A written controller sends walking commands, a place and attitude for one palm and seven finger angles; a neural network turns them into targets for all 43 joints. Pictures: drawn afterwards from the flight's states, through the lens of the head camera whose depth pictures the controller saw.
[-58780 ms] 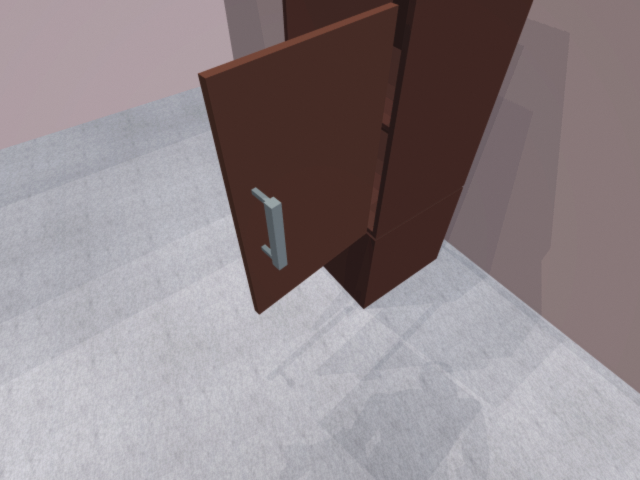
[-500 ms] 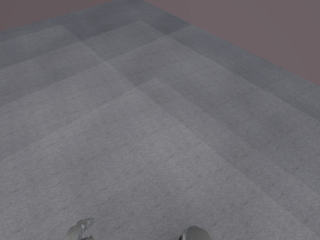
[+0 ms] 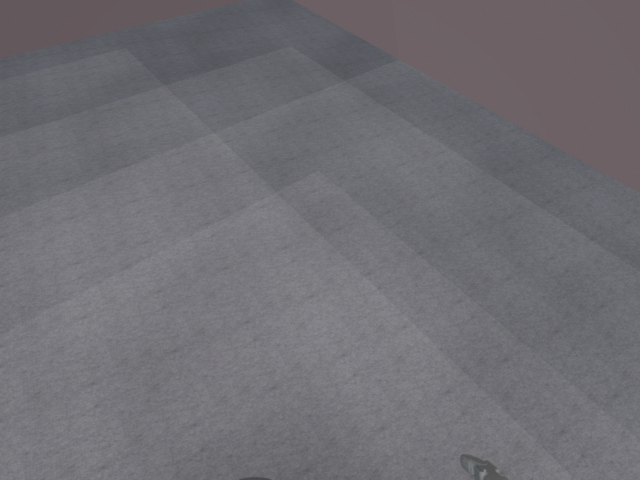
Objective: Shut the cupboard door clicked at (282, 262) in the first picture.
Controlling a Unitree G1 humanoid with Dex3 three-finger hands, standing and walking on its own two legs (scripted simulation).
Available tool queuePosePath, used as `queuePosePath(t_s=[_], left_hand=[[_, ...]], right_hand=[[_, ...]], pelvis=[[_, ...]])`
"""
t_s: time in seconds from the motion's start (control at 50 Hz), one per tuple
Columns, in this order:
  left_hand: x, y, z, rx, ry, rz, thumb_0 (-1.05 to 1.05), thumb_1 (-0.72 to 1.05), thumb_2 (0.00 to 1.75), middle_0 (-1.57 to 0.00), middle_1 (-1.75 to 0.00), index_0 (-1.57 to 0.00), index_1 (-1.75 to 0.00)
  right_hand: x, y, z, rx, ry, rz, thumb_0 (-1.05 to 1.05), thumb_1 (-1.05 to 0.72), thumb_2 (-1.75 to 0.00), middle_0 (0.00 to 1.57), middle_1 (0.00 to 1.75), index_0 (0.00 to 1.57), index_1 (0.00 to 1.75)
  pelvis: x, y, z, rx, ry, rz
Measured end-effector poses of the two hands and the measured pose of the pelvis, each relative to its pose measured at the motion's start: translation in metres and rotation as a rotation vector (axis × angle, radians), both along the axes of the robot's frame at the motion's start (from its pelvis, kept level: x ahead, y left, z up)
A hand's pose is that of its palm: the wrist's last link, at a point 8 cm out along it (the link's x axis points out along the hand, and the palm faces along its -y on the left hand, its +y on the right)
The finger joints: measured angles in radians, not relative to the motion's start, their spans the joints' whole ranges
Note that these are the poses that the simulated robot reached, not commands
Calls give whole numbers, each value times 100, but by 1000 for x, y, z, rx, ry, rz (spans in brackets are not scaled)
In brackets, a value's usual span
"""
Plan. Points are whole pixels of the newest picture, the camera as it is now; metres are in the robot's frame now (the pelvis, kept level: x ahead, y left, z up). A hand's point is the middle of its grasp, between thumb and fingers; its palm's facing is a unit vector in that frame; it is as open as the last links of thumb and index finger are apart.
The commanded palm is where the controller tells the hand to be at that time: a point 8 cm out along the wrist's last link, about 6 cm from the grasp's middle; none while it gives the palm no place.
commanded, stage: turn to face it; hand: left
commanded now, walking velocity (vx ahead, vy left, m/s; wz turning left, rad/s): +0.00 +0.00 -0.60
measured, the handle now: out of the picture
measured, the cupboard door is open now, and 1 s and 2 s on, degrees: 34 34 34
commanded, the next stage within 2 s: none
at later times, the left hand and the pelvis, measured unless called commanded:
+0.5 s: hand (223, 434) +0.19 +0.16 -0.15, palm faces -0.29 -0.92 -0.27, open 7.4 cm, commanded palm none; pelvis +0.02 -0.02 +0.00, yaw -18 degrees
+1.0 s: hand (247, 433) +0.20 +0.13 -0.18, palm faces -0.50 -0.85 -0.18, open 7.4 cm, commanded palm none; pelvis +0.04 +0.00 +0.00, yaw -34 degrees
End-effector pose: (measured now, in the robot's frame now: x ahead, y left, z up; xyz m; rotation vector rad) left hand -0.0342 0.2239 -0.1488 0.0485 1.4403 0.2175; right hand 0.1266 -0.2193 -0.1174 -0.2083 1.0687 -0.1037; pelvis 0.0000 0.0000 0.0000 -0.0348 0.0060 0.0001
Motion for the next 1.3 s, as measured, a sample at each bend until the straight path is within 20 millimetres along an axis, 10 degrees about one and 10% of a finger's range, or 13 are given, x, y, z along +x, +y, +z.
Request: queuePosePath(t_s=[0.12,0.3,0.52,0.76,0.98,1.16,1.3], left_hand=[[48,19,-4,-27,-36,-62,1,92,90,-20,-30,-20,-30],[145,41,18,29,-174,-235,1,91,90,-20,-30,-19,-30],[240,-26,34,86,-320,-509,1,91,90,-19,-30,-19,-30],[232,-78,32,27,-256,-620,1,91,90,-20,-30,-20,-30],[255,-51,-1,-24,-172,-667,1,91,90,-20,-30,-20,-30],[297,-52,19,-5,-177,-784,1,91,90,-20,-30,-20,-30],[319,-102,28,3,-221,-926,1,91,90,-20,-30,-19,-30]], right_hand=[[5,13,15,-37,-31,-26,0,-91,-90,20,30,20,30],[-61,-8,17,-51,76,-213,0,-91,-90,20,30,20,30],[-181,-57,-23,-2,253,-473,1,-91,-90,20,30,20,30],[-173,-73,-10,12,189,-562,1,-91,-90,20,30,20,30],[-132,-48,7,-65,58,-607,0,-91,-90,20,30,20,30],[-170,-17,19,-47,116,-721,0,-91,-90,20,30,20,30],[-230,-3,2,14,177,-871,0,-91,-90,20,30,20,30]], pelvis=[[11,15,4,-3,-11,-72],[17,17,14,-18,-5,-183],[17,-21,-5,36,-7,-331],[17,-34,7,45,6,-453],[39,-4,-3,28,12,-582],[45,2,13,-6,15,-703],[37,-10,9,6,4,-800]])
